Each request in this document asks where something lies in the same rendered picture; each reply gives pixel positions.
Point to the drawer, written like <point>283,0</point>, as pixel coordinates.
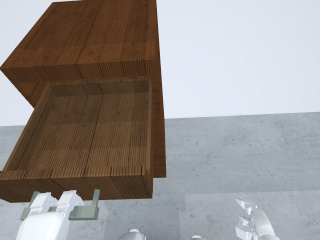
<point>85,136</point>

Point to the left robot hand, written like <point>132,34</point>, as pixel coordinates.
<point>53,225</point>

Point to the right robot hand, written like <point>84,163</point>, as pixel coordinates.
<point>255,226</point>

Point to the cabinet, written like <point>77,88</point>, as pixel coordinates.
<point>93,40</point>

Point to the handle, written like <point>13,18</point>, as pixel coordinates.
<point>79,213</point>

